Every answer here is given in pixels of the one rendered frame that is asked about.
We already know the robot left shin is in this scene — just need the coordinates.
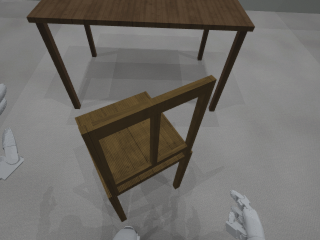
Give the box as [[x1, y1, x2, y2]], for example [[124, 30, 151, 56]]
[[124, 226, 134, 230]]

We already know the robot left hand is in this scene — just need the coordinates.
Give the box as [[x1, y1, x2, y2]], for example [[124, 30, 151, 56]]
[[0, 83, 24, 181]]

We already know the table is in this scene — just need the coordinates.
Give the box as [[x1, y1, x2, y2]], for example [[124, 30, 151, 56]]
[[26, 0, 255, 112]]

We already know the robot left thigh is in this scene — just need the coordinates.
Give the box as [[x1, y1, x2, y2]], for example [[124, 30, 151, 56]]
[[113, 229, 140, 240]]

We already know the robot right hand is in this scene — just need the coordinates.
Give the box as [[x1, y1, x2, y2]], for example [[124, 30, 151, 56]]
[[226, 190, 265, 240]]

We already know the chair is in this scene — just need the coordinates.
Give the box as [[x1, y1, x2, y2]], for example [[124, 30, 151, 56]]
[[75, 75, 217, 222]]

